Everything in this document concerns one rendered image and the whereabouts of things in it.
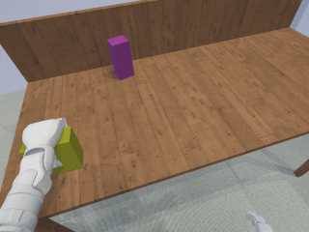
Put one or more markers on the table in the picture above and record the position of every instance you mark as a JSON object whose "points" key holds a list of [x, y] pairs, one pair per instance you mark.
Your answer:
{"points": [[213, 80]]}

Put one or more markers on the sponge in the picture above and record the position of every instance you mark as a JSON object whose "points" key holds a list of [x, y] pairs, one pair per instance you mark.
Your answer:
{"points": [[68, 151]]}

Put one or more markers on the left robot hand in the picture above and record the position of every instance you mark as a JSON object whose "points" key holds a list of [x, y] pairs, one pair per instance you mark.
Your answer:
{"points": [[47, 132]]}

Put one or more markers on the right robot hand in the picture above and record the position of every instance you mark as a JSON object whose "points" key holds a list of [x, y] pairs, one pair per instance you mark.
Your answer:
{"points": [[258, 222]]}

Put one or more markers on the robot left forearm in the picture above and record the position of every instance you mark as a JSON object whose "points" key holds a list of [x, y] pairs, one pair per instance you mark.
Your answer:
{"points": [[19, 212]]}

